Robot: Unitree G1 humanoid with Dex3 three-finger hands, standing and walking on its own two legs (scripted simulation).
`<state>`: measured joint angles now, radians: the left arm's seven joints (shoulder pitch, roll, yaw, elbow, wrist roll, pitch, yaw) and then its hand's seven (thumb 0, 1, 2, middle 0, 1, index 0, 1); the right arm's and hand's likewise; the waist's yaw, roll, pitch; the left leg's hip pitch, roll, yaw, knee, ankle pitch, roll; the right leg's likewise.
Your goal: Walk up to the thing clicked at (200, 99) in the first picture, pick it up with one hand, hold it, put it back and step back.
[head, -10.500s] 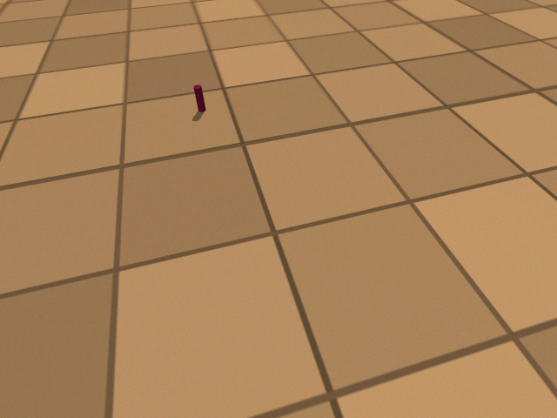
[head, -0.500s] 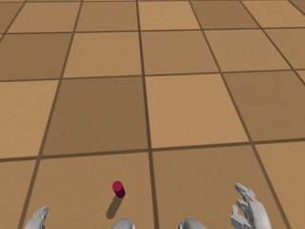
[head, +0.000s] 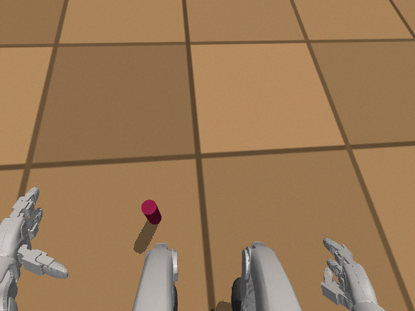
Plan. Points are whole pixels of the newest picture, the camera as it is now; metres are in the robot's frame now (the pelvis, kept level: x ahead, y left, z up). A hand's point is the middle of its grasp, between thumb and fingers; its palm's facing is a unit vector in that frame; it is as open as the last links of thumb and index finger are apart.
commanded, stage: go down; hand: left
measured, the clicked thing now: (152, 213) +0.41 +0.19 -0.50
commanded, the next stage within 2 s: approach in 1.52 s
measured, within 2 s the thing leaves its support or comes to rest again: neither
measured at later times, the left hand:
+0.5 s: hand (54, 216) +0.32 +0.35 -0.15, palm faces +0.07 -0.99 -0.13, open 17.5 cm
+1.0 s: hand (54, 209) +0.34 +0.37 -0.17, palm faces +0.06 -0.99 -0.10, open 17.6 cm
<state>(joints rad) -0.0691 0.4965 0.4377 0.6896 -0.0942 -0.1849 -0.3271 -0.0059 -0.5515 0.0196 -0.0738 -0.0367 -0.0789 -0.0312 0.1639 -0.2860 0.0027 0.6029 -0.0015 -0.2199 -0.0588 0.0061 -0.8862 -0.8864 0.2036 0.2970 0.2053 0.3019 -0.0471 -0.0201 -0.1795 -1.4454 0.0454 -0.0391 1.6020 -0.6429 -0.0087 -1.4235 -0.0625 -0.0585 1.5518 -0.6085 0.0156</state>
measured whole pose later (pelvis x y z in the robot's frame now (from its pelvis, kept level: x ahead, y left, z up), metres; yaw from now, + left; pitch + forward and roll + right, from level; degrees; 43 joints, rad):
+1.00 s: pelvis -0.05 +0.00 -0.17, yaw -3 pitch +32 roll -6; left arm -0.51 0.80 0.71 1.02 -0.18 -0.35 -0.70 -0.01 -0.60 0.08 -0.03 -0.08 -0.05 -0.08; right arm 0.12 -0.35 0.08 0.68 -0.03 -0.21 -0.04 0.00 -0.88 -0.89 0.21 0.30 0.21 0.30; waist -0.08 -0.02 -0.13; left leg -2.03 0.03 -0.10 2.15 -0.68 -0.01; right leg -1.99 -0.06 -0.07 2.07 -0.64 0.01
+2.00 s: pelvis -0.05 +0.00 -0.24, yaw -6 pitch +28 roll -9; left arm -0.62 0.84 0.72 1.23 -0.26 -0.63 -0.74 -0.01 -0.61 0.04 -0.05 -0.11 -0.06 -0.10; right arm 0.04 -0.38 0.18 0.67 -0.10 -0.21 0.02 0.00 -0.90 -0.89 0.20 0.30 0.21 0.30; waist -0.15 -0.09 0.00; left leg -2.20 0.03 -0.16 2.40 -0.70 0.00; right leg -2.13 -0.05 -0.10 2.28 -0.63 0.02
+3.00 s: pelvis -0.07 +0.03 -0.30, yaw -14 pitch +9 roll -19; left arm -0.61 0.82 0.45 1.50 -0.09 -1.15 -0.12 -0.01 -0.53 0.13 -0.08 -0.16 -0.11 -0.13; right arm -0.15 -0.39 0.52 0.56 -0.37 -0.04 0.14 0.00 -0.90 -0.89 0.21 0.30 0.21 0.30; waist -0.26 -0.28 0.30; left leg -2.20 0.02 -0.37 2.67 -0.69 0.02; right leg -2.03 0.03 -0.25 2.37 -0.55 0.07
